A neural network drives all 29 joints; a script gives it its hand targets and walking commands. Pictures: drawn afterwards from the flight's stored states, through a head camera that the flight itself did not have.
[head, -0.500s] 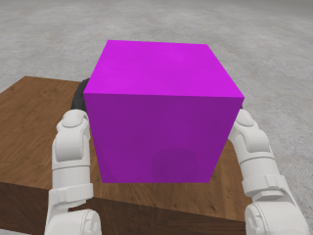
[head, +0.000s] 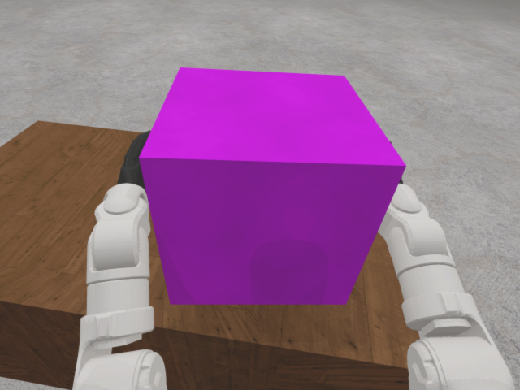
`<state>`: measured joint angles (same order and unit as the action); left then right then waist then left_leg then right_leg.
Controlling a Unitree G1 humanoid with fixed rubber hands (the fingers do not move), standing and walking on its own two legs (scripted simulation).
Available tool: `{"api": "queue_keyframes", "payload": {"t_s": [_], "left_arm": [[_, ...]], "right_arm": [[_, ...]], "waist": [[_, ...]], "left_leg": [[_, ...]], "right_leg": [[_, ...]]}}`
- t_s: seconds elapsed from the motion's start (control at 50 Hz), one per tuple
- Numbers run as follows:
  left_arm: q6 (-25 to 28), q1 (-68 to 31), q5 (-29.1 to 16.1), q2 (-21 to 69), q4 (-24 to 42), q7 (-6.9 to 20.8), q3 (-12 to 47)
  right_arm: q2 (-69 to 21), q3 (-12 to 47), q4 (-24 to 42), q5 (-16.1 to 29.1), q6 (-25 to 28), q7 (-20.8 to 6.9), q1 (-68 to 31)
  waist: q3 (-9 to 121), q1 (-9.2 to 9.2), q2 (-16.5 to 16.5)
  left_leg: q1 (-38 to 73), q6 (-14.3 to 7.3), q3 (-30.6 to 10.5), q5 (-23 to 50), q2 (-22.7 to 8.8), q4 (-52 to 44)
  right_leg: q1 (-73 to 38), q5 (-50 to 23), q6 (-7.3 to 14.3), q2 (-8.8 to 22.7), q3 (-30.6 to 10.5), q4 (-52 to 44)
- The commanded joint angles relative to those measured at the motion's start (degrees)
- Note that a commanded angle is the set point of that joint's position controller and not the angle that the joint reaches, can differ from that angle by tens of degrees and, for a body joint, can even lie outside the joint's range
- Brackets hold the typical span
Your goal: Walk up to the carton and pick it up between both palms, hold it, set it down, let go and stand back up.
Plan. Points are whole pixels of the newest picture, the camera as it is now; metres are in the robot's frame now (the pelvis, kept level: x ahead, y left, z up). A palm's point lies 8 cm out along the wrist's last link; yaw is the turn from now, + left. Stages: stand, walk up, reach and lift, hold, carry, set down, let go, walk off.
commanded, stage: hold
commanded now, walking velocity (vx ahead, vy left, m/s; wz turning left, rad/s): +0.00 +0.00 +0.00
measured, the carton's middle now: (261, 184) +0.39 +0.00 +0.15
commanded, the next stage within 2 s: none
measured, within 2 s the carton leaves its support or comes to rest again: neither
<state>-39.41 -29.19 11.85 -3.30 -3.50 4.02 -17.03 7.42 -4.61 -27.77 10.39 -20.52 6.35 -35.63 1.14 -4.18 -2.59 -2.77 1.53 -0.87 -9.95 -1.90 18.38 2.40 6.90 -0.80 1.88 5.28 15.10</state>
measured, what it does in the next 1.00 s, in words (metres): stands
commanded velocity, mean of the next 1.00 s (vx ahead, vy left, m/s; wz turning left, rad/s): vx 0.00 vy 0.00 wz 0.00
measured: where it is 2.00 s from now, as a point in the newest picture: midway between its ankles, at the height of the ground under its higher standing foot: outside the picture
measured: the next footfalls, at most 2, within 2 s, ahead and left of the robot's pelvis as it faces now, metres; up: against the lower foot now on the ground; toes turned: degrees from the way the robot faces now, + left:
none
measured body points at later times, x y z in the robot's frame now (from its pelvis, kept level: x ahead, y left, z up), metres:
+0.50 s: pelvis +0.00 +0.00 +0.00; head -0.05 +0.02 +0.45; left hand +0.37 +0.18 +0.18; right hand +0.37 -0.19 +0.18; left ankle +0.01 +0.13 -0.75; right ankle +0.02 -0.13 -0.75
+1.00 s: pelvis +0.00 +0.00 +0.00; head -0.04 +0.02 +0.45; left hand +0.37 +0.18 +0.18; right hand +0.37 -0.19 +0.18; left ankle +0.01 +0.13 -0.75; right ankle +0.02 -0.13 -0.75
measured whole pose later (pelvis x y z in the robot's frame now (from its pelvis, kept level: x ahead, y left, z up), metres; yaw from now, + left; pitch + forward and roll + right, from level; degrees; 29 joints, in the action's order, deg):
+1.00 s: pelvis +0.00 +0.00 +0.00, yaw +0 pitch -5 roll -1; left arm -38.6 -27.8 12.1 -2.3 -2.8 3.7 -16.9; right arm 8.4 -3.8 -26.8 11.8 -20.9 6.7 -35.3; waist 1.3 -4.4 -2.4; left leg -2.5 1.4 -0.5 -10.2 -1.9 18.0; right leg 2.4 7.0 -0.9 1.8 4.8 14.8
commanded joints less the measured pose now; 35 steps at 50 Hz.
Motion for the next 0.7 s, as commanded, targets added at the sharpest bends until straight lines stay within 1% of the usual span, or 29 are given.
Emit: {"api": "queue_keyframes", "payload": {"t_s": [0.0, 0.02, 0.04, 0.06, 0.12, 0.16, 0.18, 0.2, 0.22, 0.24, 0.26, 0.28, 0.32, 0.34, 0.36, 0.38, 0.4, 0.42, 0.44, 0.46, 0.5, 0.54, 0.62, 0.68], "left_arm": [[3.4, -36.7, -9.2, 26.2, 9.7, 6.4, 27.6], [3.2, -36.2, -8.8, 25.8, 10.0, 6.4, 27.1], [3.1, -35.6, -9.1, 26.0, 11.1, 6.3, 27.7], [2.8, -35.9, -9.2, 25.9, 10.6, 6.2, 27.6], [2.0, -35.2, -8.5, 25.4, 10.4, 6.5, 26.6], [1.4, -34.3, -8.0, 25.0, 10.6, 6.9, 26.0], [1.3, -34.8, -8.1, 25.2, 11.3, 7.0, 26.2], [1.3, -34.7, -8.6, 25.9, 12.8, 6.9, 27.1], [1.3, -35.2, -8.5, 25.1, 11.3, 7.1, 26.4], [1.3, -35.7, -8.4, 25.1, 10.5, 7.1, 26.1], [1.0, -34.0, -7.9, 25.1, 9.6, 7.3, 25.6], [1.2, -35.4, -8.4, 25.3, 11.4, 7.4, 26.2], [1.2, -35.4, -8.8, 25.6, 12.3, 7.3, 26.8], [1.3, -36.7, -8.9, 25.2, 11.3, 7.3, 26.5], [1.1, -35.4, -8.4, 25.1, 9.9, 7.4, 25.7], [1.1, -36.2, -8.4, 25.1, 10.3, 7.4, 25.8], [1.2, -36.4, -7.2, 25.9, 2.3, 8.2, 24.4], [1.8, -37.3, -7.0, 26.1, 2.3, 8.6, 23.7], [2.3, -37.4, -7.2, 26.2, 3.0, 8.6, 24.3], [2.9, -38.3, -7.8, 26.6, 4.2, 8.4, 25.2], [4.1, -39.7, -9.3, 28.1, 5.9, 7.6, 27.2], [4.9, -39.7, -9.9, 28.7, 6.3, 7.0, 27.9], [4.6, -37.3, -8.4, 27.5, 4.7, 7.2, 25.9], [4.5, -37.0, -8.2, 27.3, 5.8, 7.3, 26.1]], "right_arm": [[-30.0, 22.0, 20.3, 5.8, 2.9, -6.9, -38.6], [-30.1, 22.3, 20.2, 6.0, 2.7, -6.9, -38.0], [-30.2, 23.0, 21.7, 6.6, 2.7, -6.9, -38.0], [-29.4, 22.5, 21.1, 6.5, 2.4, -6.9, -38.2], [-29.5, 22.1, 19.3, 6.0, 1.5, -7.1, -36.8], [-29.8, 22.7, 20.7, 6.5, 1.2, -6.8, -36.7], [-29.5, 22.4, 20.1, 6.5, 1.0, -6.8, -36.6], [-29.4, 22.7, 20.9, 6.9, 1.1, -6.8, -36.4], [-29.1, 22.4, 21.0, 6.6, 1.0, -6.8, -37.2], [-29.1, 21.8, 20.3, 6.2, 0.9, -7.0, -37.7], [-29.4, 21.8, 20.3, 6.0, 0.8, -7.0, -36.6], [-29.7, 21.7, 20.6, 6.0, 0.9, -7.0, -36.6], [-29.6, 22.2, 21.2, 6.4, 0.8, -7.0, -36.3], [-29.5, 22.1, 21.0, 6.2, 0.8, -7.0, -38.1], [-29.7, 21.9, 20.7, 6.0, 0.7, -7.1, -37.8], [-29.9, 21.5, 19.9, 5.7, 0.7, -7.1, -37.8], [-28.4, 18.4, 16.9, 3.8, 0.6, -7.3, -39.9], [-30.1, 18.5, 16.0, 3.2, 1.1, -7.5, -40.3], [-30.2, 18.1, 15.8, 2.9, 1.6, -7.7, -39.8], [-30.5, 18.3, 16.2, 3.0, 2.1, -7.8, -40.2], [-31.2, 19.4, 17.7, 4.0, 3.0, -7.9, -41.5], [-31.4, 20.6, 18.2, 4.9, 3.3, -7.6, -41.4], [-30.4, 20.8, 15.5, 4.8, 2.9, -7.3, -39.4], [-30.4, 21.0, 16.0, 5.2, 3.2, -7.2, -39.3]], "waist": [[20.2, -0.46, 4.6], [19.6, -0.06, 4.4], [21.2, -0.07, 4.4], [20.1, -0.3, 4.8], [17.6, 0.06, 3.7], [18.0, 0.42, 3.5], [17.8, -0.04, 4.0], [19.1, -0.33, 4.4], [18.3, -0.12, 3.7], [17.7, 0.03, 3.8], [16.7, 0.08, 3.1], [18.0, -0.44, 3.5], [18.8, -0.56, 3.9], [18.7, -0.25, 3.7], [17.8, 0.18, 3.1], [17.5, 0.01, 3.4], [13.3, -0.95, 2.1], [13.4, -0.39, 1.8], [14.0, -0.31, 2.4], [15.8, -0.22, 3.0], [20.0, -0.56, 4.0], [22.1, -0.65, 4.1], [19.4, -0.11, 3.1], [19.5, 0.0, 3.2]], "left_leg": [[0.2, 1.8, 1.7, 16.5, 4.9, -1.5], [0.1, 1.7, 2.0, 16.7, 5.0, -1.5], [0.5, 1.8, 1.9, 17.2, 5.0, -1.4], [0.2, 1.9, 1.9, 16.6, 4.9, -1.6], [-0.3, 1.4, 2.0, 14.6, 4.7, -2.4], [-0.8, 1.2, 2.2, 14.8, 5.0, -2.3], [-0.8, 1.4, 2.1, 15.1, 4.9, -2.4], [0.0, 1.8, 2.0, 16.8, 4.7, -1.9], [-0.4, 1.6, 2.2, 15.6, 4.8, -2.1], [-1.0, 1.4, 2.2, 14.2, 4.8, -2.5], [-1.1, 1.1, 2.4, 13.9, 4.8, -2.8], [-1.0, 1.3, 2.3, 14.0, 4.8, -2.7], [-0.4, 1.6, 2.2, 15.0, 4.7, -2.4], [-1.2, 1.4, 2.2, 13.6, 4.9, -2.5], [-1.4, 1.0, 2.3, 12.2, 4.9, -3.0], [-1.9, 1.0, 2.3, 11.2, 4.8, -3.4], [-4.0, -0.2, 2.7, 4.9, 5.3, -4.9], [-4.6, -0.7, 2.9, 3.1, 5.1, -5.7], [-4.1, -0.7, 2.8, 2.5, 4.9, -5.8], [-3.2, -0.3, 2.7, 3.9, 4.9, -5.4], [-0.3, 0.7, 2.3, 9.7, 5.2, -3.5], [1.4, 1.1, 2.1, 13.4, 5.4, -2.2], [0.3, 0.6, 2.2, 12.5, 5.4, -2.9], [0.2, 0.8, 2.3, 13.3, 5.4, -2.8]], "right_leg": [[-11.1, -12.0, -0.2, -4.6, -1.4, 0.6], [-11.3, -12.4, -0.3, -4.5, -1.5, 0.7], [-12.0, -13.0, -0.3, -4.6, -1.6, 0.9], [-11.2, -12.4, -0.2, -4.7, -1.6, 0.8], [-10.7, -11.0, -0.1, -4.6, -1.6, 0.4], [-12.2, -12.7, -0.4, -4.4, -2.1, 0.6], [-12.3, -12.8, -0.3, -4.3, -1.8, 0.8], [-12.4, -13.9, -0.1, -4.7, -1.7, 1.0], [-12.0, -12.8, -0.2, -4.6, -1.7, 0.6], [-11.4, -11.3, -0.1, -4.5, -1.7, 0.6], [-11.8, -11.5, -0.1, -4.4, -1.8, 0.2], [-11.9, -12.0, -0.3, -4.3, -1.8, 0.6], [-12.1, -12.6, -0.1, -4.5, -1.8, 0.8], [-11.7, -11.4, -0.2, -4.3, -1.7, 0.5], [-11.7, -10.7, -0.3, -4.2, -1.8, 0.2], [-11.5, -9.8, -0.2, -4.1, -1.9, 0.2], [-7.9, -3.4, -0.5, -4.0, -1.3, -1.6], [-8.0, -1.7, -0.3, -3.8, -1.3, -1.6], [-8.0, -1.6, -0.2, -3.8, -1.3, -1.5], [-8.4, -2.7, -0.2, -3.9, -1.1, -1.1], [-9.1, -7.0, -0.4, -4.5, -0.8, -0.2], [-9.1, -9.7, -0.5, -4.9, -0.8, 0.1], [-9.2, -8.5, -0.6, -4.7, -1.1, -0.3], [-10.0, -9.2, -0.6, -4.8, -1.1, -0.3]]}}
